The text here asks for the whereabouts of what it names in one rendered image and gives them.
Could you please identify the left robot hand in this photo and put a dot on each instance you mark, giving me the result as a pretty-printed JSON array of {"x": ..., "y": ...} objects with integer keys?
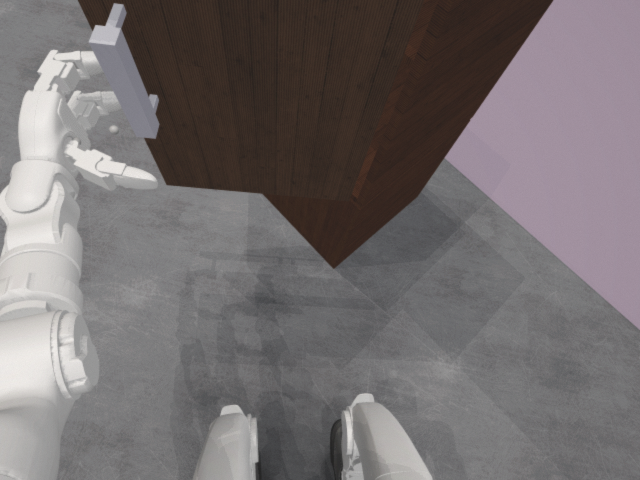
[{"x": 47, "y": 123}]

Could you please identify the left robot forearm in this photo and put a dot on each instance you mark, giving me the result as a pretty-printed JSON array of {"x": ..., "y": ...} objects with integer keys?
[{"x": 41, "y": 260}]

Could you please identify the cupboard door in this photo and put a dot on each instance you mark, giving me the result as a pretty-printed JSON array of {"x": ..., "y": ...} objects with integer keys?
[{"x": 278, "y": 97}]

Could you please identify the handle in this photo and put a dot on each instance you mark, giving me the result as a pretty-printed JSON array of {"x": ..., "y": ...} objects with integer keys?
[{"x": 113, "y": 54}]

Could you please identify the left robot thigh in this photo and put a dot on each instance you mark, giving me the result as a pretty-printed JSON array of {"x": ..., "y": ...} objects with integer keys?
[{"x": 230, "y": 448}]

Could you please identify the left robot upper arm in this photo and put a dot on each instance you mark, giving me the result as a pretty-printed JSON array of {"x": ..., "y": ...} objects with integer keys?
[{"x": 47, "y": 361}]

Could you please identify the robot right shin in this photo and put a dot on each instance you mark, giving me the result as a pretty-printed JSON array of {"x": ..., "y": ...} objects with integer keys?
[{"x": 352, "y": 468}]

